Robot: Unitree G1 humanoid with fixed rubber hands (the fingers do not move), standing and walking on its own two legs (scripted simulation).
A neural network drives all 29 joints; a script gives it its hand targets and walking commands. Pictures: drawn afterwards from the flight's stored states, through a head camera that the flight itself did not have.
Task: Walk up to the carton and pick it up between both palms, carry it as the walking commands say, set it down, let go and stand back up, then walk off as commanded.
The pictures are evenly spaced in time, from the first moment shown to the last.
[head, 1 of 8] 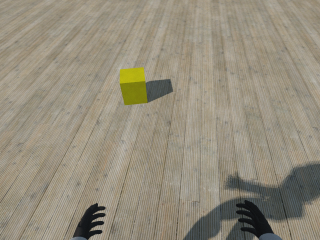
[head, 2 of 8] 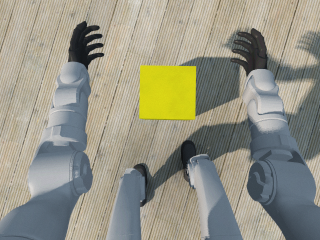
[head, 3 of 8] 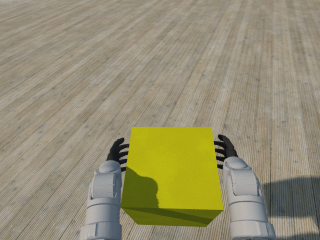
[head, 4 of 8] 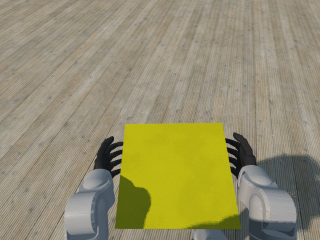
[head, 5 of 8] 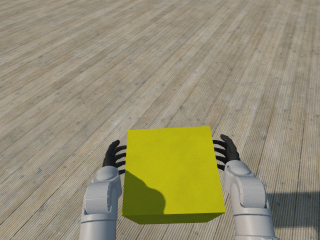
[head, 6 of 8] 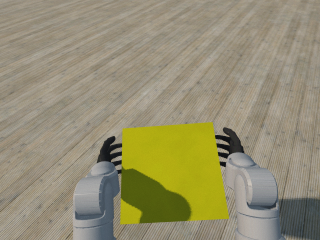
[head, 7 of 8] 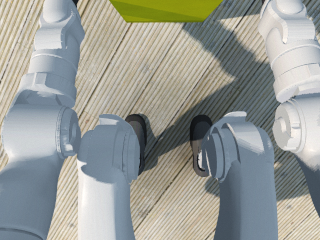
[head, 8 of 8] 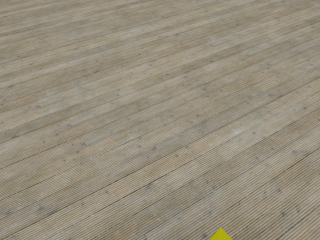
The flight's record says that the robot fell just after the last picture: no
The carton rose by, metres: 0.68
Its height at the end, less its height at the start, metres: +0.00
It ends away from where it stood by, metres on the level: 3.75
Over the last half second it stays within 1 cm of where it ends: yes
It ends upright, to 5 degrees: yes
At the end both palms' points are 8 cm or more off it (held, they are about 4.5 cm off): yes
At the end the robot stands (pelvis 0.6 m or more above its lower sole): yes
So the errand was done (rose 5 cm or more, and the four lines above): yes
